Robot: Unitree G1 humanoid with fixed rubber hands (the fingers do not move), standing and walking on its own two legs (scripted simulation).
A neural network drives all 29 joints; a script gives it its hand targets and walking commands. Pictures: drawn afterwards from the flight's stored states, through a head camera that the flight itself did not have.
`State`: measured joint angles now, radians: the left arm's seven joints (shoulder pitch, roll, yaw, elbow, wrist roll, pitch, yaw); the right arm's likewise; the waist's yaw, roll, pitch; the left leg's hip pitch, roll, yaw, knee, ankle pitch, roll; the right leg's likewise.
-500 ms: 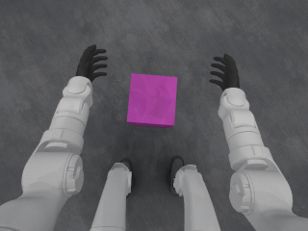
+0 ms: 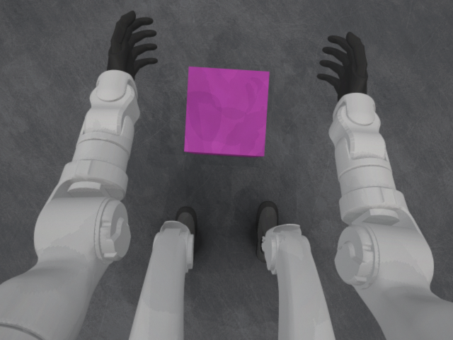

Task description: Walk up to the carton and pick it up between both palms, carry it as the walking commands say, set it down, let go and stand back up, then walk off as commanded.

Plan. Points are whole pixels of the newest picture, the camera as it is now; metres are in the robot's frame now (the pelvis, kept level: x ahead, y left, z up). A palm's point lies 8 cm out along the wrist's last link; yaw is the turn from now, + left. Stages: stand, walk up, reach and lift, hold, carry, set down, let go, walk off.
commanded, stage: reach and lift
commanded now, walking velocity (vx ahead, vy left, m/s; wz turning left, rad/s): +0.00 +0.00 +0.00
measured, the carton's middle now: (226, 119) +0.49 +0.03 -0.51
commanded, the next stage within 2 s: none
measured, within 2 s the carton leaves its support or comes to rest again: neither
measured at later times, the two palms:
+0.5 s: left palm (151, 97) +0.50 +0.19 -0.30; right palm (319, 105) +0.50 -0.17 -0.28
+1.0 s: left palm (164, 110) +0.50 +0.19 -0.42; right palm (300, 117) +0.50 -0.17 -0.42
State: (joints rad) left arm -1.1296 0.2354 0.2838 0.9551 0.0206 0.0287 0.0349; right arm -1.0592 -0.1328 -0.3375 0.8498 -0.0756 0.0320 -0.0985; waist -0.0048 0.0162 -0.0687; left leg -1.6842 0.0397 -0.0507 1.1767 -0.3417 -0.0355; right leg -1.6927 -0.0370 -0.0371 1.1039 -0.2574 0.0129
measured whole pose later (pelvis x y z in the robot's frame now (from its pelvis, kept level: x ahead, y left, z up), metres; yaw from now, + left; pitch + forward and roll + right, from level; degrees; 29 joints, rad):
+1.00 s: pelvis -0.05 +0.01 -0.23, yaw -1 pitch +36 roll -3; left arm -1.53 0.38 0.14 1.15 -0.16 0.06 0.10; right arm -1.53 -0.31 -0.26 1.13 0.14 0.06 -0.13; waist 0.00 0.00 0.45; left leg -2.19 0.01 -0.08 2.10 -0.54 -0.04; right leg -2.20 -0.03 0.01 2.00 -0.43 0.04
